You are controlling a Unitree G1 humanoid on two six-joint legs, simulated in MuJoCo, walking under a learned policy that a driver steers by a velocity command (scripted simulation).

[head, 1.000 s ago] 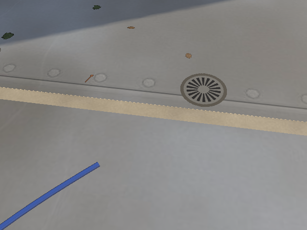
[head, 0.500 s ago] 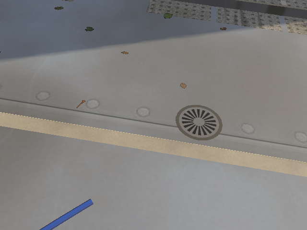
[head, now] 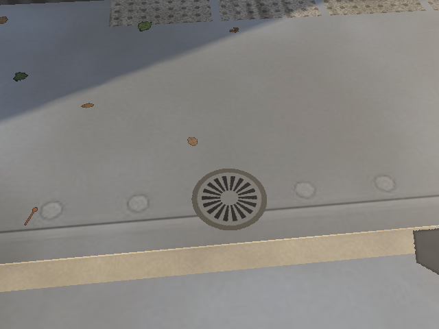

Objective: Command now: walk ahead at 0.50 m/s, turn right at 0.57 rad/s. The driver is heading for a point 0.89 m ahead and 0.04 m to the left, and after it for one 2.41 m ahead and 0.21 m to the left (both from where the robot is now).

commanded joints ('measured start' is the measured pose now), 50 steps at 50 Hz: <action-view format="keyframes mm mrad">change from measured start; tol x32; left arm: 1 -32 93 8 -62 28 -60 -29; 14 218 -53 -43 -47 69 -59 -39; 34 -324 41 -40 -119 37 26 -5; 40 354 118 2 72 52 -2 43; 50 76 14 -32 96 70 -36 67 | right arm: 1 67 -49 16 -39 -11 28 13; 10 -191 -92 55 -105 29 18 6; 14 369 -201 13 33 36 -18 -5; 39 377 41 50 200 -7 -29 75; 50 -27 60 27 138 20 11 92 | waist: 1 -27 -57 -15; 11 10 -69 -7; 14 -107 364 -519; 17 -90 80 -57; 35 -69 50 57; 39 128 -294 -499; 41 135 -148 -25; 50 -15 -45 4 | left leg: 1 2 -1 53 -119 133 -27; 10 153 -73 57 -685 278 14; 12 466 -63 74 -654 365 112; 14 1236 337 -562 -759 426 500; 17 709 234 -344 -952 -75 267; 37 491 69 90 -775 660 181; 39 -11 -188 120 -189 -209 56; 50 16 24 72 -330 271 86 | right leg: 1 -100 -212 212 -183 66 -163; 11 106 -291 397 1 206 -98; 13 -126 -64 233 415 188 47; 14 -456 78 152 704 -429 109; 16 -689 -88 119 921 -255 75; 34 -325 -181 -44 128 109 44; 37 144 -139 -87 140 179 -26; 39 910 -568 552 -8 100 -345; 44 182 -465 181 -216 104 -118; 50 117 -392 -128 -305 357 -100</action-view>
